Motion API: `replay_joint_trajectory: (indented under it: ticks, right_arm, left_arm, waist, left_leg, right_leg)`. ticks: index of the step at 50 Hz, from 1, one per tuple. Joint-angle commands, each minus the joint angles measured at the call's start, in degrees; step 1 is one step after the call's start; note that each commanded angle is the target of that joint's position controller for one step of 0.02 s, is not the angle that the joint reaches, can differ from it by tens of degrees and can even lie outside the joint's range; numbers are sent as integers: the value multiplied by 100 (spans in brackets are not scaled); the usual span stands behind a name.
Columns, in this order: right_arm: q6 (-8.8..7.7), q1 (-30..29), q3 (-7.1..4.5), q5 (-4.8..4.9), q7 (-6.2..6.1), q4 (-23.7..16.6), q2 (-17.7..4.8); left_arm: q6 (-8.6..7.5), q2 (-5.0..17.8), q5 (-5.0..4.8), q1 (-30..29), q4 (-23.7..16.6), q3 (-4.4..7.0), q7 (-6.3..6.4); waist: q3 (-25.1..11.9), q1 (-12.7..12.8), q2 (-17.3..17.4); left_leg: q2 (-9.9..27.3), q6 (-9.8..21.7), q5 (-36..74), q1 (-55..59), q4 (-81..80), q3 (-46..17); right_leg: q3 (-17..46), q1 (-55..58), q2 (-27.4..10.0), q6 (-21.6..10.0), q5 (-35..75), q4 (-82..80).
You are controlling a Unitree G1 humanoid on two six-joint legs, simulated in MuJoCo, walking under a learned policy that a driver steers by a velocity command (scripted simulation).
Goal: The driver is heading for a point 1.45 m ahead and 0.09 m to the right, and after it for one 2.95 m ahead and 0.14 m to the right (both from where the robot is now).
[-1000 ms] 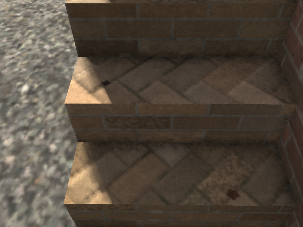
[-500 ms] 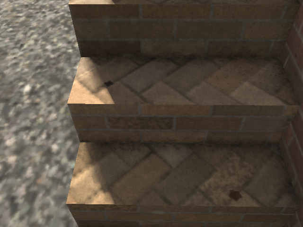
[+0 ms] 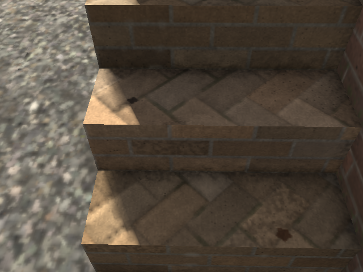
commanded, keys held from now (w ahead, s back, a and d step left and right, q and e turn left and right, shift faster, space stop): w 1.00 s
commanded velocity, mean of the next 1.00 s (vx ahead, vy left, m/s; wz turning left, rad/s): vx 0.50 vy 0.00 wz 0.00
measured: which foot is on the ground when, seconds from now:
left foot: down 0.00-1.00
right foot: down 0.00-1.00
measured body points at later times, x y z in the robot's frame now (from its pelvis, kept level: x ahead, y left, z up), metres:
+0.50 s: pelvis +0.00 +0.01 +0.00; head +0.01 +0.00 +0.45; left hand +0.10 +0.24 -0.14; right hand +0.12 -0.23 -0.14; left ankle -0.02 +0.09 -0.75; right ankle -0.02 -0.10 -0.75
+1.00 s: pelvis +0.00 +0.01 +0.00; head +0.01 +0.01 +0.45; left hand +0.10 +0.24 -0.14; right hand +0.12 -0.22 -0.14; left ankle -0.02 +0.09 -0.75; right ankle -0.02 -0.10 -0.75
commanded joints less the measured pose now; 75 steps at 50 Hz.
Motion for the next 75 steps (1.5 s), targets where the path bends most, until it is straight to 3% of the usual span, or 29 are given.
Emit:
replay_joint_trajectory:
  ticks: [1,75]
  right_arm:
    - [-66,-176,-101,2,-11,-270,-554]
    - [-85,-129,-84,-4,-4,-259,-579]
  left_arm:
    - [-60,548,-3,-79,-247,102,13]
    - [-10,551,-25,-9,-240,113,28]
  waist:
    - [-297,2,-54]
    - [-283,9,-46]
  left_leg:
    - [1021,89,1144,-93,-86,-748]
    - [954,130,1409,-24,-24,-902]
  right_leg:
    - [768,172,-927,-81,886,-78]
    - [691,70,-923,11,700,50]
